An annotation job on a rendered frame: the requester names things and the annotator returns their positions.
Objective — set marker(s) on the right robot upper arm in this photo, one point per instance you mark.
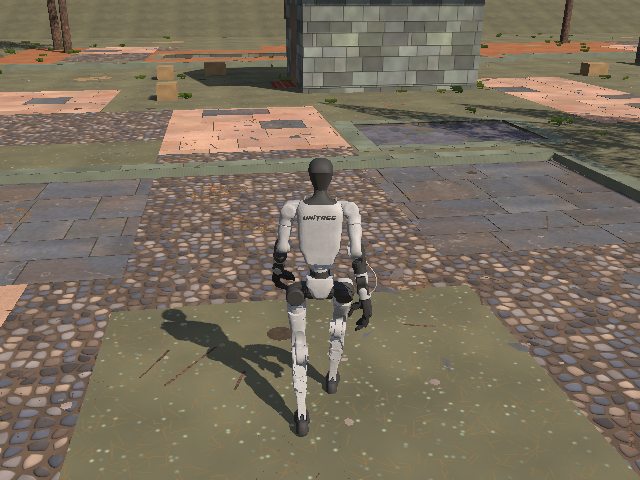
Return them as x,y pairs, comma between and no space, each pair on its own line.
354,229

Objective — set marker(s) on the left robot forearm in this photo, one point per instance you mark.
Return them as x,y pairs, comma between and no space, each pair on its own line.
278,260

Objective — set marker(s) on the right robot forearm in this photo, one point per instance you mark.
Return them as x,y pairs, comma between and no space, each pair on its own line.
361,277

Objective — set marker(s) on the left robot hand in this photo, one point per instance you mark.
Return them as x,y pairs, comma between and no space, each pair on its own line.
285,275

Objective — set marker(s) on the robot torso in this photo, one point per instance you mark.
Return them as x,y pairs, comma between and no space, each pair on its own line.
319,234

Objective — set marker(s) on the left robot upper arm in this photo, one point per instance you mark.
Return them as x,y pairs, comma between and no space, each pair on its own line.
288,211

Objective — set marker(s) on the robot left thigh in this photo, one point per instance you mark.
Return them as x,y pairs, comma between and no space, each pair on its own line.
296,308

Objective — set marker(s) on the right robot hand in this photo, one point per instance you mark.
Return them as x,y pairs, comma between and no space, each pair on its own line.
367,312

